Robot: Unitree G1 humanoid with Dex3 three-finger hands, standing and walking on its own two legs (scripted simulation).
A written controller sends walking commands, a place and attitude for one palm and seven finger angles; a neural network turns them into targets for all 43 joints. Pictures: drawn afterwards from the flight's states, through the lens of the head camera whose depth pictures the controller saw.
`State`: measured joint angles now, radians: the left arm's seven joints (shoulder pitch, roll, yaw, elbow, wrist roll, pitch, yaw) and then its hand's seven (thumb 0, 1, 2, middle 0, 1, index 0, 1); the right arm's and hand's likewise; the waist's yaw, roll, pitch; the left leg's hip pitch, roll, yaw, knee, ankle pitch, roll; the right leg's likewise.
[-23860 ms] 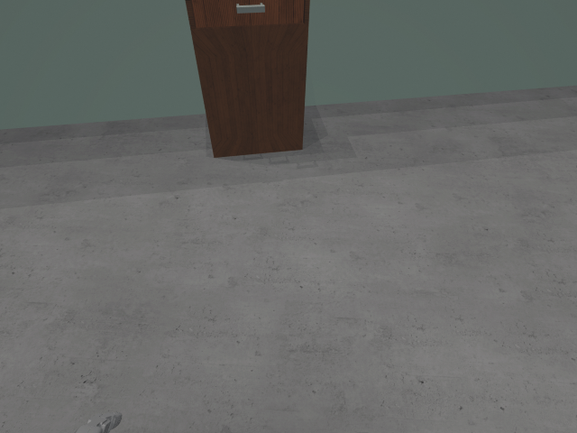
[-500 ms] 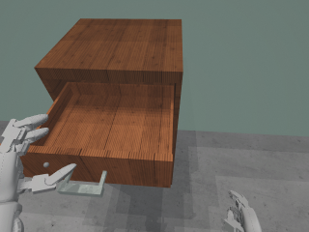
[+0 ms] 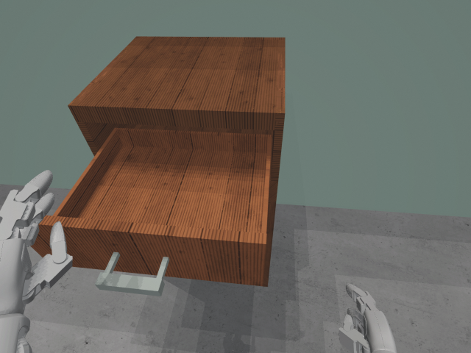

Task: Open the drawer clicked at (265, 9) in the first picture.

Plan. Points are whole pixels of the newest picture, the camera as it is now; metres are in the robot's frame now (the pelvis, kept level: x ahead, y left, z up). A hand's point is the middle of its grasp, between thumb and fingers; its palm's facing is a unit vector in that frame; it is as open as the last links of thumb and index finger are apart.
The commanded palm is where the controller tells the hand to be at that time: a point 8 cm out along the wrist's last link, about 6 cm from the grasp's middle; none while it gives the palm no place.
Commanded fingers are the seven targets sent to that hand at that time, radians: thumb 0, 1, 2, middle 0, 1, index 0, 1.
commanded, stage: step back with the hand held close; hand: left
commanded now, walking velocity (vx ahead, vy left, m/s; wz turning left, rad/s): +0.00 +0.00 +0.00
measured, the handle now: (135, 272) +0.25 +0.22 +0.00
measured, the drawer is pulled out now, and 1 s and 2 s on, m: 0.30 0.30 0.30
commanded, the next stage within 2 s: stop stepping back and stand still in 1.42 s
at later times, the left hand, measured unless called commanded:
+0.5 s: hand (49, 279) +0.16 +0.25 +0.15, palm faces +0.27 -0.81 -0.51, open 7.4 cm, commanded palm +0.09 +0.30 +0.18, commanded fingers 0.00 0.90 0.90 -0.20 -0.30 -0.20 -0.30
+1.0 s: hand out of the picture +0.10 +0.27 +0.17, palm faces +0.39 -0.81 -0.44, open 7.4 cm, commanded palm +0.02 +0.31 +0.18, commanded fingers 0.00 0.90 0.90 -0.20 -0.30 -0.20 -0.30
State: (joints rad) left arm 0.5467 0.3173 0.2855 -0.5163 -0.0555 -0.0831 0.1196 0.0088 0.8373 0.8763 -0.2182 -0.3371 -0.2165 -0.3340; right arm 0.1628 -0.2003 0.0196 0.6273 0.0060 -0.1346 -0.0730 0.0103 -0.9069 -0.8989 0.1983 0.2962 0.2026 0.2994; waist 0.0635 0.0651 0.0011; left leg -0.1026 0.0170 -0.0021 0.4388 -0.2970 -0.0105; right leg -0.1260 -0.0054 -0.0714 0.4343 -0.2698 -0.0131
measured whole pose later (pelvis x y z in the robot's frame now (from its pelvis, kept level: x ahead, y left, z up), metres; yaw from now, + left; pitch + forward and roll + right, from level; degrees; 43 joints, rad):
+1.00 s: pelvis -0.10 +0.02 -0.01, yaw +1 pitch +2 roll -2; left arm 0.60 0.41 0.40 -0.64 -0.03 -0.21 0.17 0.01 0.89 0.90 -0.22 -0.30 -0.21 -0.30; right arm 0.22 -0.19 0.01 0.56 0.00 -0.10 -0.07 0.01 -0.91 -0.90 0.20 0.30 0.20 0.30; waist -0.02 -0.01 0.01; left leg -0.44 0.00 -0.01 0.61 -0.21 0.03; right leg -0.41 0.00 -0.04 0.70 -0.35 0.01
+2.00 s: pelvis -0.28 -0.03 +0.00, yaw +2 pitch +2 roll +1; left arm 0.67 0.38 0.34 -0.60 -0.03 -0.17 0.16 0.01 0.89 0.90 -0.22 -0.30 -0.21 -0.30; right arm 0.29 -0.26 -0.03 0.63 0.00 -0.10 -0.07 0.01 -0.91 -0.90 0.20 0.30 0.20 0.30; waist -0.05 -0.06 -0.03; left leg -0.20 -0.01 0.04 0.47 -0.29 0.02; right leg -0.33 -0.02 -0.10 0.55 -0.27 -0.02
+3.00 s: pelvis -0.31 -0.03 +0.00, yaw +3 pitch -2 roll +0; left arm 0.30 0.20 0.01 1.09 0.00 0.02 0.02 0.00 0.92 0.90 -0.20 -0.30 -0.20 -0.30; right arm 0.33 -0.16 0.00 1.08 -0.01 0.02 -0.03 0.00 -0.91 -0.90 0.20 0.30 0.20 0.30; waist -0.01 0.03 0.05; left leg -0.15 0.00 0.01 0.42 -0.23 0.01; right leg -0.21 0.03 -0.02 0.39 -0.15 -0.04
